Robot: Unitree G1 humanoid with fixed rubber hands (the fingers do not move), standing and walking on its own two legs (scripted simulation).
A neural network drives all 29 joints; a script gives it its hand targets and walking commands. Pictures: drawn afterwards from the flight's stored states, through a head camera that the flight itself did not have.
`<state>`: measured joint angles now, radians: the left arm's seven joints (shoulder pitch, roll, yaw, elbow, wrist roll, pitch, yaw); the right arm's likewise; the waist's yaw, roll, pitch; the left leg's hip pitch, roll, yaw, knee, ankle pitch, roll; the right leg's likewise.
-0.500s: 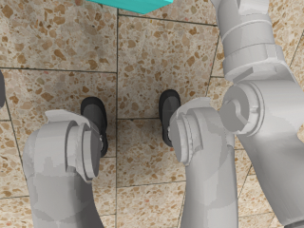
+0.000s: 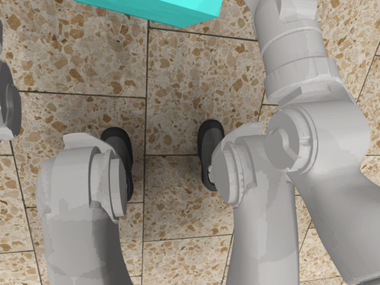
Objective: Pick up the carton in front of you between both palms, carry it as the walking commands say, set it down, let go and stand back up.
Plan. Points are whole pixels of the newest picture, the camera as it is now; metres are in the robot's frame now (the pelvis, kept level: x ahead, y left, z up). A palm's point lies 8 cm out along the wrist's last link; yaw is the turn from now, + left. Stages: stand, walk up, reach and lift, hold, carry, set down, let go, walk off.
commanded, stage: reach and lift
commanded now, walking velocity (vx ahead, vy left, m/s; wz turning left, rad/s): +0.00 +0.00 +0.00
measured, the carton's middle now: out of the picture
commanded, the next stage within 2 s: none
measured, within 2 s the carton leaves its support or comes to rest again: leaves its support in 0.38 s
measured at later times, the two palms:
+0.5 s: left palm out of the picture +0.58 +0.20 -0.13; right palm out of the picture +0.56 -0.09 -0.12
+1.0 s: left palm out of the picture +0.52 +0.20 +0.05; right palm out of the picture +0.51 -0.10 +0.05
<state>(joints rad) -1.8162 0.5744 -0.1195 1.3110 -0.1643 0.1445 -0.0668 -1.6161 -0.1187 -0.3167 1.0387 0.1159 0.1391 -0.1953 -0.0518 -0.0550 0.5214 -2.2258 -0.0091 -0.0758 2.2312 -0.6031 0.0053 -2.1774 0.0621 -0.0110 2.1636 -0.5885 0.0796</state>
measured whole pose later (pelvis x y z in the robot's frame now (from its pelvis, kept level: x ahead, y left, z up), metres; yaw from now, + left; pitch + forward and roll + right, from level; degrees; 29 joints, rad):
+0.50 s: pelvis +0.01 +0.01 +0.01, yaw +2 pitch +37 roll -6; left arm -1.57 0.39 0.01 0.97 -0.04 0.35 0.05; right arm -1.38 -0.07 -0.44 0.73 0.07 0.31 -0.23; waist -0.03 -0.06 0.33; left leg -2.24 -0.04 -0.05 2.19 -0.60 0.02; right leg -2.18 0.10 0.05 2.14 -0.58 0.10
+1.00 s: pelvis -0.01 -0.02 +0.11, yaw +5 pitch +43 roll -3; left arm -1.30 0.16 0.37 0.82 0.27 0.43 -0.04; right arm -1.14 0.11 -0.62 0.52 -0.22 0.44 -0.12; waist -0.03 -0.03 -0.05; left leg -2.06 -0.05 -0.08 1.76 -0.45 -0.03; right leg -2.02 0.08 0.05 1.74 -0.47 0.07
